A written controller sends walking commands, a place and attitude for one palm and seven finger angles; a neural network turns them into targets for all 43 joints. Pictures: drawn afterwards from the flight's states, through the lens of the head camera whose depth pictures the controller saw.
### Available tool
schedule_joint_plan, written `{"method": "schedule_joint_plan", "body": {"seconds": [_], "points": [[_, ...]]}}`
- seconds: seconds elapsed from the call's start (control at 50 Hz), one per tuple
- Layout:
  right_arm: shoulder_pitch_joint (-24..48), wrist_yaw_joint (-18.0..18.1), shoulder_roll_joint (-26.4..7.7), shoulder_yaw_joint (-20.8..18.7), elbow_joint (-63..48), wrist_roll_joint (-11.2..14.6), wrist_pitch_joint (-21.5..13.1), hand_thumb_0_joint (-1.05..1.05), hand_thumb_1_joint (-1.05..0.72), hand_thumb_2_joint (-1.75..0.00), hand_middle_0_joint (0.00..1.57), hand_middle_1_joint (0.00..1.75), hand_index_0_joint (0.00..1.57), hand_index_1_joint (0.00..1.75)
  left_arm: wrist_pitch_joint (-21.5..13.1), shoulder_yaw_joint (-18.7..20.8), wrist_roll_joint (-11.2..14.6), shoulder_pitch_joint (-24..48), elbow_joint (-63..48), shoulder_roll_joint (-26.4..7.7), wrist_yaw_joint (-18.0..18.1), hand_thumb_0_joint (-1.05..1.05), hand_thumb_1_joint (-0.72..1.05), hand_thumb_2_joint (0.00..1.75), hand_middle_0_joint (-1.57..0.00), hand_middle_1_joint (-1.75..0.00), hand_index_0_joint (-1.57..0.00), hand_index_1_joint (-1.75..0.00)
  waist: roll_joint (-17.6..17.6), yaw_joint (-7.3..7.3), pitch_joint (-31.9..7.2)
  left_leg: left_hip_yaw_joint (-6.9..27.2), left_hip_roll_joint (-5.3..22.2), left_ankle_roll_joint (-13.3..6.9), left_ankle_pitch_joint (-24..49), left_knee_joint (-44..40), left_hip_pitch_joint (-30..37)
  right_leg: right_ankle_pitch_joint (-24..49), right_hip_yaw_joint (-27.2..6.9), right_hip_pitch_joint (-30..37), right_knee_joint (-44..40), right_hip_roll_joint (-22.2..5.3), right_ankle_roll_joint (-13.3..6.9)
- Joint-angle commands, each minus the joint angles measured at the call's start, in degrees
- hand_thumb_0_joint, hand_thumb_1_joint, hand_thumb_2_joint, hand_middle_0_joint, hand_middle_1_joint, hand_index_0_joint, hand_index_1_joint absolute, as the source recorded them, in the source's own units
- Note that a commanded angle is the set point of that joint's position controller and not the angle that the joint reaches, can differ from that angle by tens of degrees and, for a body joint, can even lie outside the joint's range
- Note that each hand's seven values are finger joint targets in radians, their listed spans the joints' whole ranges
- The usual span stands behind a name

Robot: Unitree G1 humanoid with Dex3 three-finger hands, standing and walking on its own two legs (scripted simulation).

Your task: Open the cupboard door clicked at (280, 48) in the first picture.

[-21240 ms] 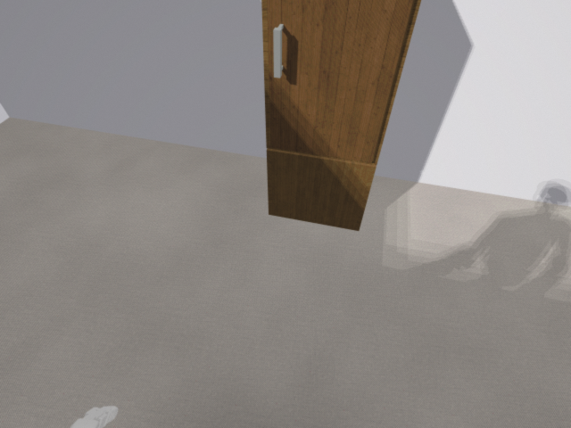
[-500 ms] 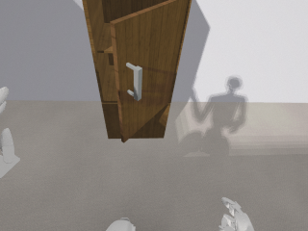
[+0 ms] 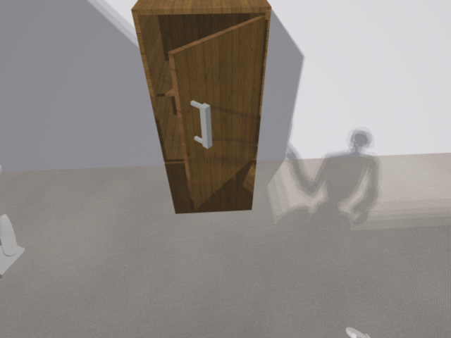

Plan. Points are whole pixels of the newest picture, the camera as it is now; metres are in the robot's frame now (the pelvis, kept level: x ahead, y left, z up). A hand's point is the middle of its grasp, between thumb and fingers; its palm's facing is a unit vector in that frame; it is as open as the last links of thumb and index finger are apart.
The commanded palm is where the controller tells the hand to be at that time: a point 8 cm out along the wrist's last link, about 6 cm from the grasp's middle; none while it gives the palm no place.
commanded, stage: stop stepping back and stand still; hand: left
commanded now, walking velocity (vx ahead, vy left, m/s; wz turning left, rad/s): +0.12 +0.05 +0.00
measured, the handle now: (201, 124) +0.68 +0.12 +0.03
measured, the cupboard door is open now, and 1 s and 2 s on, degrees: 48 48 48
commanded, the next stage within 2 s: let the arm hang, fingers relaxed in 0.36 s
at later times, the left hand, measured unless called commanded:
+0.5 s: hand (20, 257) +0.20 +0.32 +0.12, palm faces +0.38 -0.77 -0.52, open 7.4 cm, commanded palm none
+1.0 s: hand out of the picture -0.04 +0.24 -0.18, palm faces +0.11 -0.97 -0.24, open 7.2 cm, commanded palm none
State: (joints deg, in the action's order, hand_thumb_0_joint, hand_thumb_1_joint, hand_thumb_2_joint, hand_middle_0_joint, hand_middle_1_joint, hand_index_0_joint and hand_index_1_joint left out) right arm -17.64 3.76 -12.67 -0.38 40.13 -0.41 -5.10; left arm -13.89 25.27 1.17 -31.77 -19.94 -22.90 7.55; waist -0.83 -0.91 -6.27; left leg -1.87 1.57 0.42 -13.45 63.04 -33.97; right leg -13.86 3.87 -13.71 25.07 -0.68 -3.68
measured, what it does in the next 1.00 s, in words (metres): steps on the spot: left foot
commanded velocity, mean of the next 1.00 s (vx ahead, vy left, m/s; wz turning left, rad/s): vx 0.01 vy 0.00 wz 0.00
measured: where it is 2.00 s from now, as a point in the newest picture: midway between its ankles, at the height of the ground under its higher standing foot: outside the picture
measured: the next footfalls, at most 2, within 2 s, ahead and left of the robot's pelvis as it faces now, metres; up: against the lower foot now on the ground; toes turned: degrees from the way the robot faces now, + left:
left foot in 0.18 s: +0.03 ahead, +0.17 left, +0.00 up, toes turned +5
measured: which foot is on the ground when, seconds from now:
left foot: up 0.00-0.16, down 0.18-1.00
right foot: down 0.00-1.00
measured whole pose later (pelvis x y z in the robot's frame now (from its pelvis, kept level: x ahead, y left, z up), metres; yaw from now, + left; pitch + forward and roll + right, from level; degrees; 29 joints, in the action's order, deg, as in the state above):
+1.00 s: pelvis -0.04 +0.04 -0.01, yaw +6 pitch -1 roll -1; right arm -15.0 0.8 -11.0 -0.5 60.0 -1.3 2.2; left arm 1.4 0.9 -0.8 -16.0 59.6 -11.5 1.1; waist 1.2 0.4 3.3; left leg 0.9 0.8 0.3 -11.0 26.6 -14.4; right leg -13.0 0.7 -10.5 24.8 2.2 -1.7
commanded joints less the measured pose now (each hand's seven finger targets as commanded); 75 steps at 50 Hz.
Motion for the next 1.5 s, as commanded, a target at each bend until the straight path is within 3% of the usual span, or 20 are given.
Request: {"method": "schedule_joint_plan", "body": {"seconds": [0.0,0.08,0.12,0.16,0.18,0.24,0.34,0.38,0.42,0.44,0.5,0.58,0.62,0.64,0.68,0.74,0.78,0.82,0.94,1.48], "points": [[8.84,2.45,-6.03,-2.31,-9.22,-0.04,-5.51,0.0,-0.9,-0.9,0.2,0.3,0.2,0.3,-1.89,-0.62,-0.91,12.08,-6.59,-7.93,1.57,0.0,0.9,0.9,-0.2,-0.3,-0.2,-0.3,-6.51,1.26,6.14,-3.77,0.41,-1.56,-4.45,-17.62,4.81,-15.16,-12.09,-1.06,-14.13,-12.81,-2.68],[9.6,2.78,-5.6,-2.17,-10.9,-0.79,-7.13,0.0,-0.9,-0.9,0.2,0.3,0.2,0.3,-1.11,2.65,-0.23,8.95,-18.01,-10.57,3.26,0.0,0.9,0.9,-0.2,-0.3,-0.2,-0.3,-11.66,0.17,2.14,-6.35,-1.45,-2.47,-3.24,-35.13,17.89,-6.58,-10.3,3.54,-8.44,-11.21,-2.86],[8.52,2.75,-6.31,-2.52,-11.7,-0.71,-6.9,0.0,-0.9,-0.9,0.2,0.3,0.2,0.3,-1.77,5.19,0.3,7.66,-22.55,-11.81,3.69,0.0,0.9,0.9,-0.2,-0.3,-0.2,-0.3,-1.9,0.93,0.01,-1.63,1.3,-3.3,1.35,-41.14,25.09,2.18,-7.24,3.07,0.67,-7.78,0.16],[8.72,2.24,-7.44,-2.89,-13.08,-0.14,-6.09,0.0,-0.9,-0.9,0.2,0.3,0.2,0.3,-2.32,6.62,0.2,7.24,-26.62,-12.68,4.05,0.0,0.9,0.9,-0.2,-0.3,-0.2,-0.3,14.78,0.38,-2.24,9.51,10.63,-6.37,21.28,-39.13,32.46,3.73,-1.49,-4.6,12.49,-1.56,3.53],[8.1,1.57,-6.94,-2.73,-12.93,0.05,-6.07,0.0,-0.9,-0.9,0.2,0.3,0.2,0.3,-2.38,7.02,0.21,6.68,-25.32,-13.1,3.77,0.0,0.9,0.9,-0.2,-0.3,-0.2,-0.3,13.85,0.41,-0.9,10.97,12.58,-6.75,29.19,-40.39,32.45,-4.9,0.43,-7.62,14.55,-0.09,4.15],[7.75,0.94,-5.79,-2.12,-11.63,0.07,-6.37,0.0,-0.9,-0.9,0.2,0.3,0.2,0.3,-2.04,7.95,0.02,4.66,-22.27,-12.69,2.98,0.0,0.9,0.9,-0.2,-0.3,-0.2,-0.3,19.74,1.07,4.47,3.02,9.65,-4.83,27.48,-39.07,25.43,-5.07,2.35,-2.93,6.58,0.43,3.7],[7.14,-0.47,-5.33,-2.58,-12.04,1.34,-4.71,0.0,-0.9,-0.9,0.2,0.3,0.2,0.3,-0.86,4.16,1.32,-1.45,-11.23,-7.44,2.07,0.0,0.9,0.9,-0.2,-0.3,-0.2,-0.3,-7.12,2.38,2.09,-2.35,0.32,0.31,5.58,-25.18,14.46,28.47,-13.21,7.81,-1.39,-9.81,-1.26],[7.9,-0.46,-4.78,-1.91,-11.95,1.14,-3.87,0.0,-0.9,-0.9,0.2,0.3,0.2,0.3,-0.89,5.51,1.11,-0.22,-11.1,-9.32,2.22,0.0,0.9,0.9,-0.2,-0.3,-0.2,-0.3,-10.31,2.19,0.65,-0.63,0.02,-0.07,-6.22,-25.18,12.82,31.5,-13.03,9.59,-2.55,-12.52,-1.92],[9.09,0.05,-4.55,-1.44,-12.21,0.95,-3.36,0.0,-0.9,-0.9,0.2,0.3,0.2,0.3,-0.85,5.64,1.25,-0.23,-12.45,-9.5,2.16,0.0,0.9,0.9,-0.2,-0.3,-0.2,-0.3,-7.58,2.0,1.29,0.08,0.6,-0.72,-2.64,-33.03,16.48,22.09,-9.08,7.0,-2.19,-10.0,0.18],[9.72,-4.69,-10.83,-4.01,2.53,-0.02,-6.53,0.0,-0.9,-0.9,0.2,0.3,0.2,0.3,7.52,-19.04,-3.9,9.34,26.23,-0.25,-5.14,0.0,0.9,0.9,-0.2,-0.3,-0.2,-0.3,-1.29,5.39,3.31,3.54,3.75,-1.05,13.72,-28.36,20.63,15.61,-1.86,-7.39,9.39,-8.96,1.16],[7.23,-4.25,-11.43,-3.13,-0.49,-1.15,0.41,0.0,-0.9,-0.9,0.2,0.3,0.2,0.3,14.07,-19.1,-2.98,10.49,28.11,5.77,-7.09,0.0,0.9,0.9,-0.2,-0.3,-0.2,-0.3,12.83,3.23,4.72,18.29,13.61,-10.14,25.34,-41.32,13.33,-16.47,-3.05,-10.96,26.71,0.04,4.64],[8.31,-3.34,-11.27,-2.23,0.01,-2.52,2.3,0.0,-0.9,-0.9,0.2,0.3,0.2,0.3,13.3,-20.61,-2.73,13.82,41.29,4.4,-6.71,0.0,0.9,0.9,-0.2,-0.3,-0.2,-0.3,-0.73,0.43,0.28,15.51,12.14,-11.05,41.43,-35.95,22.16,-11.6,-5.38,-6.55,18.18,-0.47,3.98],[9.75,-3.24,-10.09,-2.15,1.5,-1.07,3.19,0.0,-0.9,-0.9,0.2,0.3,0.2,0.3,12.68,-20.24,-2.97,10.98,49.35,0.97,-6.45,0.0,0.9,0.9,-0.2,-0.3,-0.2,-0.3,-4.91,-1.54,-3.14,7.53,4.24,-4.8,25.07,-30.42,18.98,13.6,-8.86,6.78,2.7,-2.5,3.22],[8.99,-3.41,-6.68,-1.66,1.55,-0.34,3.73,0.0,-0.9,-0.9,0.2,0.3,0.2,0.3,12.48,-20.39,-3.07,10.93,52.21,-1.83,-6.11,0.0,0.9,0.9,-0.2,-0.3,-0.2,-0.3,-8.54,-0.69,-2.56,4.18,-0.81,-1.63,7.39,-27.84,14.03,24.88,-18.57,8.92,-0.47,-10.25,0.52],[5.99,-3.6,-4.25,-1.29,4.83,-0.56,4.85,0.0,-0.9,-0.9,0.2,0.3,0.2,0.3,12.52,-21.76,-2.64,14.74,57.65,-1.75,-6.37,0.0,0.9,0.9,-0.2,-0.3,-0.2,-0.3,-1.59,1.8,0.67,1.72,-2.73,-0.21,-10.37,-26.16,15.87,26.97,-19.89,4.74,-1.74,-14.92,-5.01],[4.41,-2.76,-4.39,-1.45,8.99,-0.55,5.4,0.0,-0.9,-0.9,0.2,0.3,0.2,0.3,12.46,-22.46,-2.08,17.33,64.03,1.19,-5.72,0.0,0.9,0.9,-0.2,-0.3,-0.2,-0.3,-8.04,2.55,1.43,3.13,-1.06,-0.67,-0.67,-29.76,19.67,27.12,-14.78,4.87,-1.39,-9.43,-2.94],[3.42,-2.43,-3.73,-1.45,11.55,-0.94,5.24,0.0,-0.9,-0.9,0.2,0.3,0.2,0.3,12.74,-22.04,-1.87,16.69,66.33,4.4,-5.57,0.0,0.9,0.9,-0.2,-0.3,-0.2,-0.3,5.36,2.51,1.69,4.93,1.39,-1.36,11.55,-34.84,24.88,19.37,-11.28,1.93,-0.02,-6.36,-0.65],[4.65,-2.39,-3.85,-1.01,13.5,-0.98,5.65,0.0,-0.9,-0.9,0.2,0.3,0.2,0.3,13.51,-22.94,-1.61,16.02,69.67,5.28,-5.61,0.0,0.9,0.9,-0.2,-0.3,-0.2,-0.3,9.86,1.46,4.82,7.27,3.74,-2.33,5.97,-38.5,21.29,4.82,-9.52,2.1,-3.34,-3.72,0.81],[2.08,-2.36,-4.81,-1.34,17.6,-0.97,5.91,0.0,-0.9,-0.9,0.2,0.3,0.2,0.3,13.76,-23.29,-1.7,16.23,76.74,4.57,-6.2,0.0,0.9,0.9,-0.2,-0.3,-0.2,-0.3,2.46,1.48,11.03,7.81,3.16,-2.12,-4.45,-43.15,19.59,-7.64,-10.01,-0.68,-8.64,-3.33,0.38],[-0.33,-1.94,-2.38,-1.04,23.54,-0.66,4.6,0.0,-0.9,-0.9,0.2,0.3,0.2,0.3,12.98,-23.62,-1.69,14.17,83.48,6.66,-5.62,0.0,0.9,0.9,-0.2,-0.3,-0.2,-0.3,1.88,1.36,10.38,7.08,3.35,-2.25,2.26,-45.3,22.05,0.76,-9.04,0.99,-6.45,-4.17,1.25]]}}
